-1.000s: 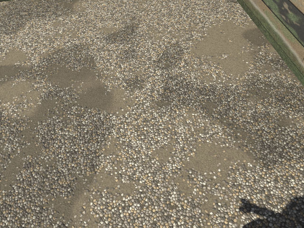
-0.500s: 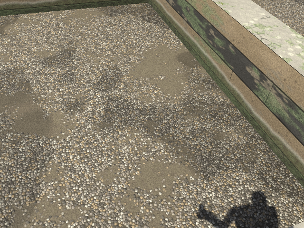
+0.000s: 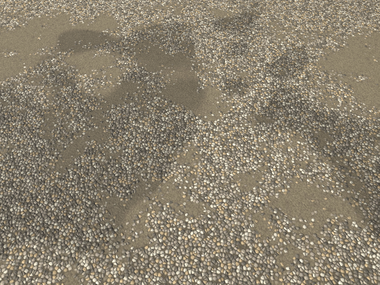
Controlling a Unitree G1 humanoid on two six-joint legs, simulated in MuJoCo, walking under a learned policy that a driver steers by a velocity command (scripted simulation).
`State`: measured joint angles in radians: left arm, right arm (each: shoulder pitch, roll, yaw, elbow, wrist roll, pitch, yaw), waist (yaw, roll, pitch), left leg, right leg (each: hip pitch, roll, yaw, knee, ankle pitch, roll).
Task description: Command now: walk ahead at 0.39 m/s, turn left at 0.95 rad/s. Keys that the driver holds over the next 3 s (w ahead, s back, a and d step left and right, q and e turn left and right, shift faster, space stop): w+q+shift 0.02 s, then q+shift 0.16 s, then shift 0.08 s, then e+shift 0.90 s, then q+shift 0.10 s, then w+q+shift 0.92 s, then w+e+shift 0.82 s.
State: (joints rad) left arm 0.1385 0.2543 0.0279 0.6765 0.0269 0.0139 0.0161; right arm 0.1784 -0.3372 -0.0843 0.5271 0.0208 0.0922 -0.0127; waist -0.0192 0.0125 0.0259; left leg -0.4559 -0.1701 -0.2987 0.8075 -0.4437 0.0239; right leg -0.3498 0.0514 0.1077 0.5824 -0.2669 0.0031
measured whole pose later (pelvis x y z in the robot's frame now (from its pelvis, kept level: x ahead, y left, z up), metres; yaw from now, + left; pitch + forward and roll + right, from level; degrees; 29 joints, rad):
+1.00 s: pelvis +0.02 -0.03 +0.01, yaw -14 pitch +3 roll +3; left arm 0.27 0.30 0.03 0.53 -0.02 0.10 0.05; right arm 0.01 -0.32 -0.07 0.65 -0.01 0.05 -0.05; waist 0.02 0.02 0.09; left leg -0.62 -0.06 -0.12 1.21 -0.34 -0.07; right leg -0.35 0.07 0.18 0.55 -0.23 -0.05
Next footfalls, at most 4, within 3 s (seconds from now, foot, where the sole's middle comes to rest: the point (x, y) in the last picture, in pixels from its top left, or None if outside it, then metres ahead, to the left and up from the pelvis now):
0.32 left None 0.07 0.12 -0.77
0.74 right None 0.06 -0.13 -0.77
1.26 left None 0.15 0.08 -0.77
2.62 right None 0.11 0.02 -0.77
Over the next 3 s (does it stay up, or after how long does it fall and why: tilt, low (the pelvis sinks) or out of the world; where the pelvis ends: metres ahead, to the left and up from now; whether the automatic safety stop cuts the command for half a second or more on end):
stays up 0.01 0.18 -0.01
